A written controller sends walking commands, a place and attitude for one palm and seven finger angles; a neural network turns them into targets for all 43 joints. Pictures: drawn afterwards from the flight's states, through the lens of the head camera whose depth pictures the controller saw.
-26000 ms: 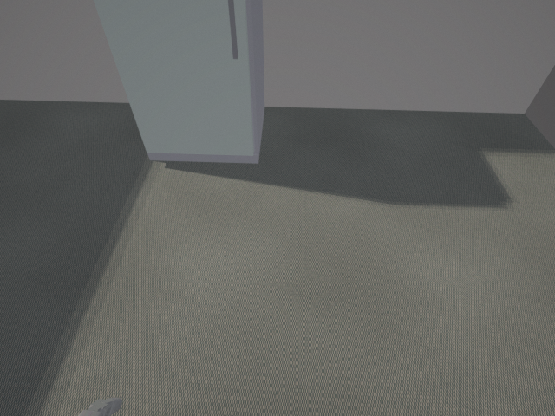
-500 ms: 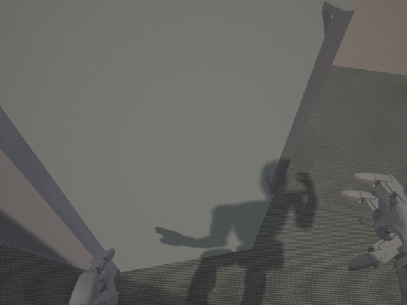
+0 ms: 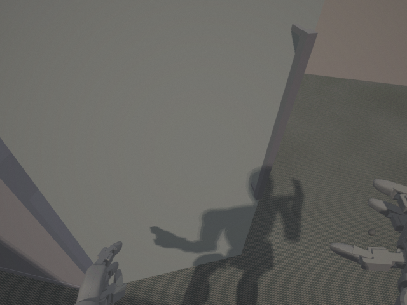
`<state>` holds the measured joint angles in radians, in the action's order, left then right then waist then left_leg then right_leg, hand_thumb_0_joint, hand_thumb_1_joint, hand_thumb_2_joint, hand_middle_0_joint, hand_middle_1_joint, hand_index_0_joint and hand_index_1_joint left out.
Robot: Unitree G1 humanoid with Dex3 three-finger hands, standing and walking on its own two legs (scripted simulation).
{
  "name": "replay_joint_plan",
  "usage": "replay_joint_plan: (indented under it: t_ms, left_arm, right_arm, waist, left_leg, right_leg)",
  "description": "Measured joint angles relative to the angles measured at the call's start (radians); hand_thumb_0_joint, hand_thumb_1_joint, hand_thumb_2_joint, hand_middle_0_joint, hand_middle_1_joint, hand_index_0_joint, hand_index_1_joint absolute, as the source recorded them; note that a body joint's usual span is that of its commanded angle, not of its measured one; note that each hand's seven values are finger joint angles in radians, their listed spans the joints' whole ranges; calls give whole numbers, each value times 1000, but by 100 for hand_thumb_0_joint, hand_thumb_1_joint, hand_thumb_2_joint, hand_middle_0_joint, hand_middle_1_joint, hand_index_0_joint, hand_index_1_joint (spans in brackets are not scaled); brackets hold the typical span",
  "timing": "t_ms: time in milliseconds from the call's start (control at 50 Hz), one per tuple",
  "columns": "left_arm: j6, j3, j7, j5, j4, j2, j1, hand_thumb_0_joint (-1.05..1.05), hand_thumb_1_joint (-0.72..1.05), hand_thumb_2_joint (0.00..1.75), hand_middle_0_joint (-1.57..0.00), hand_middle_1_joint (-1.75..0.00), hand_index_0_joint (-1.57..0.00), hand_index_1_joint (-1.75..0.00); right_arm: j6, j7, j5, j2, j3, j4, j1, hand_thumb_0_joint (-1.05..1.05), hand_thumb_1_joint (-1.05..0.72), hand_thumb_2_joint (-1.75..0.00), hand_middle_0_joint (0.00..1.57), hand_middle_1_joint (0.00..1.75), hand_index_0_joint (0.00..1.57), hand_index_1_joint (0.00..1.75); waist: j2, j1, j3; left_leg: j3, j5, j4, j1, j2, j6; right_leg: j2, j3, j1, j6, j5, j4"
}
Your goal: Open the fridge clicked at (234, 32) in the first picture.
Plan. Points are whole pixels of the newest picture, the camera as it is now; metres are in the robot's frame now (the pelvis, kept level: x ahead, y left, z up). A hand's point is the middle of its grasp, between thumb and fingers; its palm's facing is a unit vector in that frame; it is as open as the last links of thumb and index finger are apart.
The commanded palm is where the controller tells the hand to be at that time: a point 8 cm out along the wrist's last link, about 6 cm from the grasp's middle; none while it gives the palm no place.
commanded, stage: draw the hand back to the body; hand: right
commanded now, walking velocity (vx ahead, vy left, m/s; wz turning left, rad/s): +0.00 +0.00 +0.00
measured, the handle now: (272, 132) +0.47 -0.15 +0.11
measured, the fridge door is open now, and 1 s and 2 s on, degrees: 65 65 65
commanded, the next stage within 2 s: step back with the hand held close in 0.82 s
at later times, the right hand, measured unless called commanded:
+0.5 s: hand (402, 217) +0.21 -0.27 +0.17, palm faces +0.48 +0.78 -0.40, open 8.3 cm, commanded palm +0.16 -0.30 +0.19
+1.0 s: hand (404, 225) +0.20 -0.27 +0.17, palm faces +0.50 +0.78 -0.37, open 7.4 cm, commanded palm +0.15 -0.29 +0.19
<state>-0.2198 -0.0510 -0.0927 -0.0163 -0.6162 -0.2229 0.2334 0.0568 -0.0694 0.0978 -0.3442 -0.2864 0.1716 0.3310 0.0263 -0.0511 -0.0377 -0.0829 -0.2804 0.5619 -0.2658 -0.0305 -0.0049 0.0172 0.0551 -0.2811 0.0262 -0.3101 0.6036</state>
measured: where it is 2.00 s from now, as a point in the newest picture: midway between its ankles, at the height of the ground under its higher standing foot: outside the picture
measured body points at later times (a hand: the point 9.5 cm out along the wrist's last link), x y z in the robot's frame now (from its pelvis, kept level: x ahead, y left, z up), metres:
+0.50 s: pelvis +0.02 +0.00 +0.01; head +0.00 +0.01 +0.46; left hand +0.21 +0.22 -0.06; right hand +0.18 -0.31 +0.20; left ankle +0.01 +0.12 -0.73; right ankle +0.01 -0.10 -0.73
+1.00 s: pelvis +0.01 +0.01 +0.01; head -0.02 +0.02 +0.46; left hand +0.20 +0.23 -0.07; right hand +0.16 -0.31 +0.20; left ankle +0.01 +0.12 -0.73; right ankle +0.01 -0.10 -0.73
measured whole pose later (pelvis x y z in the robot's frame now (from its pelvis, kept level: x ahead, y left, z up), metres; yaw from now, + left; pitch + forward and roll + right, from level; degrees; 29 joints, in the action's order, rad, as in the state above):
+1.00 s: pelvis +0.01 +0.01 +0.01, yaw +0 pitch -4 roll +1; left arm -0.16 -0.03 -0.08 0.00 -0.65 -0.23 0.21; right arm 0.09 -0.11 0.06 -0.35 -0.37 0.37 0.42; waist 0.05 -0.08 0.00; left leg -0.08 -0.24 0.44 -0.13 -0.02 0.00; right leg 0.02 0.06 -0.14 0.02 -0.27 0.49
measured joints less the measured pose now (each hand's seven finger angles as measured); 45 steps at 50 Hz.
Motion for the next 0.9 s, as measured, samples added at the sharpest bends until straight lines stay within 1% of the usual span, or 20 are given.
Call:
replay_joint_plan:
  t_ms: [80,180,340,460,540,680,780,900]
  left_arm:
    - [17,0,2,3,-22,1,4,1,90,90,-20,-30,-21,-30]
    - [28,6,7,8,-37,-4,0,1,90,90,-20,-30,-21,-30]
    - [42,19,18,14,-34,-2,-11,1,90,90,-20,-30,-21,-30]
    - [42,28,20,15,-28,-6,-17,1,90,90,-20,-30,-21,-30]
    - [44,32,21,14,-26,-8,-23,1,90,90,-20,-30,-20,-30]
    - [58,29,18,15,-27,-1,-29,1,90,90,-20,-30,-21,-30]
    - [52,26,15,18,-35,4,-16,1,90,90,-20,-30,-21,-30]
    - [49,26,12,16,-42,5,-14,1,90,90,-20,-30,-21,-30]
  right_arm:
    - [-4,-34,-20,-7,-13,30,16,-1,6,-43,24,86,24,86]
    - [-8,-51,-32,-3,-25,62,23,0,-11,-52,23,76,24,76]
    - [-2,-39,-31,-16,-45,147,84,0,-40,-66,22,59,23,59]
    - [5,-38,-29,-29,-78,211,112,1,-62,-76,22,46,22,46]
    - [15,-39,-29,-28,-90,230,119,1,-74,-82,21,39,22,39]
    - [5,-39,-31,-12,-79,200,113,1,-85,-88,21,33,21,33]
    - [0,-42,-32,-12,-70,212,124,1,-87,-89,21,31,21,31]
    - [11,-45,-31,-20,-81,211,114,1,-88,-89,21,31,21,31]
  waist:
    - [5,-14,12]
    - [15,-21,25]
    - [12,-19,25]
    - [13,-26,27]
    - [19,-30,28]
    - [18,-32,38]
    - [17,-31,33]
    - [17,-29,34]
  left_leg:
    - [0,7,-36,48,-3,-3]
    - [3,12,-68,90,-5,-5]
    - [10,15,-100,127,0,-4]
    - [8,17,-115,145,5,-1]
    - [6,18,-116,147,5,0]
    - [2,21,-111,137,4,3]
    - [0,23,-113,143,6,5]
    - [-1,27,-113,150,9,7]
  right_leg:
    - [-5,1,49,1,9,-40]
    - [-11,4,96,2,18,-80]
    - [-8,11,138,-2,21,-118]
    - [-3,9,154,-6,20,-125]
    - [-3,7,155,-7,22,-127]
    - [-4,4,147,-8,32,-130]
    - [-2,1,152,-10,34,-130]
    - [1,0,157,-12,36,-126]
